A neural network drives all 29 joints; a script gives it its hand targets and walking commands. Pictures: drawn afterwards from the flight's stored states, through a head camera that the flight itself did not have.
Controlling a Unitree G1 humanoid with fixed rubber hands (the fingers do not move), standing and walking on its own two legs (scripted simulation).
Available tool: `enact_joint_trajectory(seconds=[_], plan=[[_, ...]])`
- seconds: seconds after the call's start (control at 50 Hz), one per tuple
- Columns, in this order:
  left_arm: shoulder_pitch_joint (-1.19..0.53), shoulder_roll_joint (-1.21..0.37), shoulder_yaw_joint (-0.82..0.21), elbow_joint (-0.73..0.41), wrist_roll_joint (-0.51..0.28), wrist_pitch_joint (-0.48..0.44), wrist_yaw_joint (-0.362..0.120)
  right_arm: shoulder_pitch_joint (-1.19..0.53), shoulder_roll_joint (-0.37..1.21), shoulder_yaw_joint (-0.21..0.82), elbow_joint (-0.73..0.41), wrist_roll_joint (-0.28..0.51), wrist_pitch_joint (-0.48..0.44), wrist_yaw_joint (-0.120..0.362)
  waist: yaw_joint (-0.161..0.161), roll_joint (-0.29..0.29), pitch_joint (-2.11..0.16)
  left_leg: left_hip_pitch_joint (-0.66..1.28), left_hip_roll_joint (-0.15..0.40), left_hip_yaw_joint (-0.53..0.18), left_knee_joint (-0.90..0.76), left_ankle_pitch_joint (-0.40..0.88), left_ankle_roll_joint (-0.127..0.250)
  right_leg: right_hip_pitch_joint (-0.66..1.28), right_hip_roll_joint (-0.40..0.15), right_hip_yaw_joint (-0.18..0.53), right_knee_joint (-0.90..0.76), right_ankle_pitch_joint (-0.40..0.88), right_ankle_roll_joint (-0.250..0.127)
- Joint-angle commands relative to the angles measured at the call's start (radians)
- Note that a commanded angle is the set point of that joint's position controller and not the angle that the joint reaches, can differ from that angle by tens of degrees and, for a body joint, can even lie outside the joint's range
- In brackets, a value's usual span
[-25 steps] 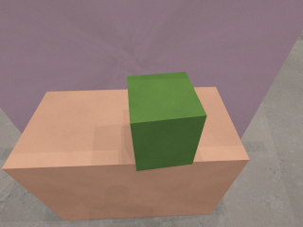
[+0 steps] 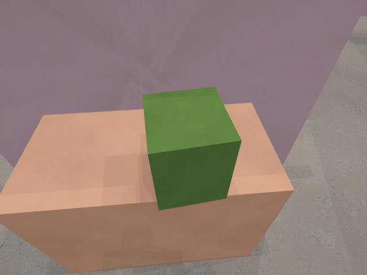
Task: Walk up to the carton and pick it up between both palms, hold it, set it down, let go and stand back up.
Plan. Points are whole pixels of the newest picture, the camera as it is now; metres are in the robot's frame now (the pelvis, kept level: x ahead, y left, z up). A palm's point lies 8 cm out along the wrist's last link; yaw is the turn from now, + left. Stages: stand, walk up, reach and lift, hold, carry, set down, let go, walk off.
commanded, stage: walk up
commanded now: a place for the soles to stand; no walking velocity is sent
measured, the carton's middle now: (186, 149) +0.46 +0.01 +0.00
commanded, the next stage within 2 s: reach and lift in 1.64 s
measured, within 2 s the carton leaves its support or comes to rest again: neither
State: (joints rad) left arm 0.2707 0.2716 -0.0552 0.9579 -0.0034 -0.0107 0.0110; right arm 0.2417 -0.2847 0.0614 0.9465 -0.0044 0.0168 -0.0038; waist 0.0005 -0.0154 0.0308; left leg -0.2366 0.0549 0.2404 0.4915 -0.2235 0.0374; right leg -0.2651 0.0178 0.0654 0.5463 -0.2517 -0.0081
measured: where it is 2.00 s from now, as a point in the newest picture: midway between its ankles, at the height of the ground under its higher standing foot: outside the picture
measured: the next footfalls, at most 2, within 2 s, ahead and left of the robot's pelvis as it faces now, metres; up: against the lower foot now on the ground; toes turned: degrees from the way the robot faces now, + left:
none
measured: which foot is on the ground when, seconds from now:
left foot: down 0.00-1.00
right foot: down 0.00-1.00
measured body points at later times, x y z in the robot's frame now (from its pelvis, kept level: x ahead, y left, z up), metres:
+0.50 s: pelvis +0.02 -0.05 +0.00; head +0.03 -0.05 +0.45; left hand +0.08 +0.21 -0.14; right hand +0.05 -0.31 -0.14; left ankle +0.03 +0.09 -0.73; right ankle +0.03 -0.12 -0.74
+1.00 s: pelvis +0.01 -0.04 -0.01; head +0.03 -0.03 +0.44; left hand +0.07 +0.23 -0.14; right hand +0.11 -0.31 -0.13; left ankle +0.03 +0.09 -0.73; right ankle +0.03 -0.12 -0.74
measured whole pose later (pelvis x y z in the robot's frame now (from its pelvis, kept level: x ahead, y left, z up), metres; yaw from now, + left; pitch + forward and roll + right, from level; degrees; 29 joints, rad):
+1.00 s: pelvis +0.01 -0.04 -0.01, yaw +9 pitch -1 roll -1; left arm 0.20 0.29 -0.03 0.85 0.02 0.07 -0.01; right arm 0.33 -0.28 0.01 0.81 -0.02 0.00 -0.05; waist -0.01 0.00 0.06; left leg -0.34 0.04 -0.02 0.65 -0.28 0.00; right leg -0.25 -0.02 -0.20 0.60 -0.34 -0.06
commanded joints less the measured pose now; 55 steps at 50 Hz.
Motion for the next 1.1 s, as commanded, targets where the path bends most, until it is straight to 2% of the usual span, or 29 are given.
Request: enact_joint_trajectory(seconds=[0.0, 0.06, 0.08, 0.1, 0.14, 0.16, 0.18, 0.2, 0.22, 0.24, 0.26, 0.28, 0.32, 0.36, 0.4, 0.44, 0.52, 0.58, 0.68, 0.74, 0.8, 0.82, 0.86, 0.92, 0.96, 1.0, 1.02, 1.06, 1.08], plan=[[0.030, 0.131, 0.025, -0.036, -0.002, -0.009, 0.005, 0.023, -0.121, -0.026, -0.030, 0.001, -0.007, -0.004, -0.004, -0.001, 0.010, 0.089, 0.122, -0.173, -0.113, -0.097, 0.028, -0.142, -0.090, 0.123, -0.118, 0.032, -0.055], [0.025, 0.135, 0.026, -0.041, -0.003, -0.009, 0.006, 0.035, -0.125, -0.028, -0.026, -0.001, -0.007, -0.003, -0.010, -0.015, 0.001, 0.110, 0.116, -0.169, -0.101, -0.096, 0.027, -0.161, -0.091, 0.138, -0.131, 0.017, -0.057], [0.012, 0.164, 0.047, -0.047, 0.019, 0.009, -0.002, 0.081, -0.141, -0.044, -0.036, -0.018, -0.014, -0.013, -0.025, -0.033, -0.002, 0.114, 0.167, -0.242, -0.148, -0.164, 0.059, -0.169, -0.057, 0.089, -0.071, -0.067, -0.044], [0.008, 0.152, 0.048, -0.054, 0.030, 0.018, -0.006, 0.090, -0.175, -0.056, -0.034, -0.021, -0.017, -0.020, -0.018, 0.016, 0.014, 0.113, 0.228, -0.286, -0.186, -0.217, 0.088, -0.193, -0.046, 0.060, -0.004, -0.085, -0.030], [0.023, 0.126, 0.051, -0.066, 0.043, 0.029, -0.014, 0.074, -0.200, -0.071, -0.041, -0.020, -0.016, -0.033, -0.003, 0.084, 0.042, 0.043, 0.339, -0.350, -0.254, -0.301, 0.135, -0.181, -0.056, -0.005, 0.101, -0.136, -0.009], [0.023, 0.122, 0.055, -0.071, 0.049, 0.032, -0.017, 0.064, -0.189, -0.071, -0.045, -0.021, -0.017, -0.036, 0.000, 0.082, 0.055, -0.002, 0.354, -0.356, -0.264, -0.288, 0.143, -0.152, -0.072, -0.013, 0.126, -0.150, -0.005], [0.035, 0.115, 0.056, -0.073, 0.051, 0.031, -0.021, 0.050, -0.182, -0.071, -0.052, -0.026, -0.018, -0.035, 0.012, 0.088, 0.050, -0.024, 0.345, -0.328, -0.251, -0.258, 0.133, -0.117, -0.087, -0.021, 0.105, -0.127, -0.007], [0.047, 0.112, 0.058, -0.071, 0.052, 0.030, -0.024, 0.037, -0.171, -0.067, -0.058, -0.028, -0.019, -0.030, 0.020, 0.095, 0.041, -0.052, 0.314, -0.279, -0.226, -0.220, 0.106, -0.059, -0.092, -0.019, 0.051, -0.086, -0.012], [0.058, 0.114, 0.061, -0.070, 0.049, 0.026, -0.027, 0.039, -0.154, -0.062, -0.063, -0.028, -0.019, -0.024, 0.023, 0.080, 0.035, -0.073, 0.254, -0.228, -0.193, -0.211, 0.069, -0.008, -0.083, -0.010, -0.021, -0.036, -0.022], [0.061, 0.129, 0.064, -0.070, 0.044, 0.023, -0.028, 0.049, -0.139, -0.056, -0.066, -0.027, -0.017, -0.017, 0.021, 0.040, 0.044, -0.086, 0.195, -0.183, -0.145, -0.209, 0.036, 0.003, -0.094, 0.033, -0.090, -0.032, -0.032], [0.057, 0.154, 0.066, -0.073, 0.032, 0.019, -0.027, 0.060, -0.113, -0.047, -0.070, -0.020, -0.013, -0.012, 0.016, -0.026, 0.052, -0.049, 0.118, -0.143, -0.073, -0.180, 0.008, -0.044, -0.129, 0.110, -0.166, -0.064, -0.045], [0.049, 0.172, 0.067, -0.070, 0.017, 0.019, -0.022, 0.076, -0.081, -0.035, -0.071, -0.014, -0.011, -0.010, 0.006, -0.072, 0.048, 0.007, 0.053, -0.121, -0.003, -0.139, -0.007, -0.105, -0.157, 0.162, -0.240, -0.113, -0.060], [0.013, 0.174, 0.062, -0.070, 0.006, 0.027, -0.010, 0.119, -0.064, -0.028, -0.066, -0.011, -0.013, -0.012, -0.013, -0.081, 0.061, 0.020, 0.011, -0.131, 0.022, -0.109, -0.005, -0.109, -0.173, 0.157, -0.301, -0.136, -0.077], [-0.020, 0.159, 0.055, -0.081, 0.013, 0.034, -0.008, 0.145, -0.080, -0.031, -0.065, -0.015, -0.028, -0.020, -0.018, -0.081, 0.040, 0.019, 0.021, -0.158, -0.009, -0.025, 0.010, -0.046, -0.159, 0.091, -0.265, -0.034, -0.077], [-0.003, 0.150, 0.049, -0.080, 0.020, 0.035, -0.014, 0.145, -0.101, -0.038, -0.069, -0.020, -0.039, -0.029, -0.003, -0.044, 0.013, 0.036, 0.045, -0.182, -0.020, 0.023, 0.013, -0.012, -0.144, 0.050, -0.229, 0.036, -0.061], [0.001, 0.146, 0.048, -0.076, 0.023, 0.035, -0.017, 0.150, -0.102, -0.043, -0.074, -0.018, -0.044, -0.032, 0.000, -0.009, 0.000, 0.027, 0.062, -0.199, -0.023, 0.078, 0.010, 0.025, -0.140, 0.022, -0.188, 0.120, -0.049], [-0.010, 0.148, 0.051, -0.083, 0.025, 0.042, -0.015, 0.161, -0.089, -0.047, -0.085, -0.018, -0.040, -0.038, 0.002, -0.010, -0.010, -0.015, 0.052, -0.191, 0.014, 0.115, 0.001, 0.073, -0.151, -0.002, -0.167, 0.205, -0.036], [-0.032, 0.144, 0.052, -0.089, 0.024, 0.050, -0.014, 0.173, -0.079, -0.051, -0.093, -0.018, -0.038, -0.043, -0.003, -0.024, -0.006, -0.024, 0.048, -0.198, 0.035, 0.126, 0.002, 0.061, -0.153, -0.027, -0.157, 0.177, -0.047], [-0.072, 0.137, 0.050, -0.115, 0.033, 0.064, -0.016, 0.175, -0.093, -0.065, -0.115, -0.023, -0.037, -0.047, -0.013, 0.005, 0.009, -0.040, 0.062, -0.236, 0.046, 0.147, 0.015, 0.022, -0.146, -0.069, -0.127, 0.038, -0.056], [-0.069, 0.130, 0.049, -0.129, 0.037, 0.067, -0.019, 0.171, -0.123, -0.077, -0.133, -0.021, -0.038, -0.046, -0.005, 0.065, 0.002, -0.062, 0.110, -0.323, 0.021, 0.179, 0.043, 0.016, -0.124, -0.094, -0.063, -0.010, -0.040], [-0.065, 0.128, 0.051, -0.142, 0.044, 0.067, -0.023, 0.155, -0.140, -0.085, -0.152, -0.020, -0.036, -0.046, -0.005, 0.070, -0.010, -0.101, 0.133, -0.384, 0.004, 0.154, 0.063, 0.036, -0.118, -0.090, -0.034, -0.031, -0.032], [-0.053, 0.126, 0.051, -0.148, 0.041, 0.066, -0.025, 0.143, -0.141, -0.087, -0.158, -0.018, -0.035, -0.044, 0.001, 0.083, -0.012, -0.106, 0.127, -0.385, 0.008, 0.134, 0.062, 0.039, -0.123, -0.083, -0.042, -0.034, -0.026], [-0.049, 0.136, 0.055, -0.154, 0.039, 0.064, -0.024, 0.130, -0.127, -0.084, -0.169, -0.017, -0.033, -0.045, 0.004, 0.049, -0.017, -0.130, 0.092, -0.360, 0.038, 0.117, 0.047, 0.052, -0.139, -0.072, -0.076, -0.048, -0.032], [-0.068, 0.160, 0.063, -0.160, 0.026, 0.069, -0.020, 0.117, -0.075, -0.070, -0.183, -0.014, -0.030, -0.046, 0.001, -0.044, 0.018, -0.128, -0.022, -0.229, 0.154, 0.031, -0.004, 0.009, -0.223, -0.031, -0.204, -0.073, -0.072], [-0.102, 0.165, 0.060, -0.163, 0.023, 0.075, -0.017, 0.139, -0.064, -0.072, -0.187, -0.014, -0.033, -0.049, -0.016, -0.059, 0.043, -0.095, -0.039, -0.212, 0.175, -0.015, -0.003, -0.050, -0.247, -0.050, -0.212, -0.094, -0.103], [-0.122, 0.163, 0.057, -0.173, 0.030, 0.081, -0.020, 0.163, -0.083, -0.081, -0.189, -0.018, -0.039, -0.049, -0.031, -0.036, 0.034, -0.064, -0.021, -0.242, 0.143, 0.043, 0.011, -0.066, -0.229, -0.097, -0.164, -0.114, -0.095], [-0.118, 0.156, 0.055, -0.176, 0.031, 0.082, -0.022, 0.170, -0.104, -0.089, -0.195, -0.017, -0.042, -0.049, -0.027, -0.020, 0.022, -0.053, 0.006, -0.289, 0.127, 0.082, 0.023, -0.064, -0.204, -0.121, -0.124, -0.131, -0.081], [-0.103, 0.143, 0.052, -0.183, 0.039, 0.085, -0.026, 0.182, -0.151, -0.106, -0.205, -0.022, -0.045, -0.049, -0.029, 0.057, 0.000, -0.076, 0.092, -0.442, 0.053, 0.163, 0.066, -0.040, -0.142, -0.164, 0.008, -0.131, -0.043], [-0.086, 0.128, 0.050, -0.192, 0.041, 0.087, -0.029, 0.187, -0.184, -0.116, -0.207, -0.020, -0.043, -0.050, -0.027, 0.112, -0.013, -0.104, 0.156, -0.567, -0.015, 0.156, 0.114, -0.032, -0.098, -0.155, 0.101, -0.148, -0.019]])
